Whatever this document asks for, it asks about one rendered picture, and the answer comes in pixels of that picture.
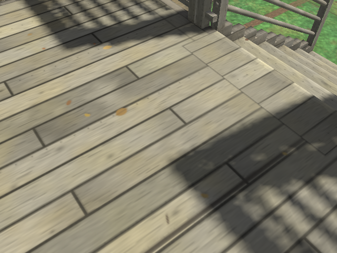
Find stairs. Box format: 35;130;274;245
234;37;337;110

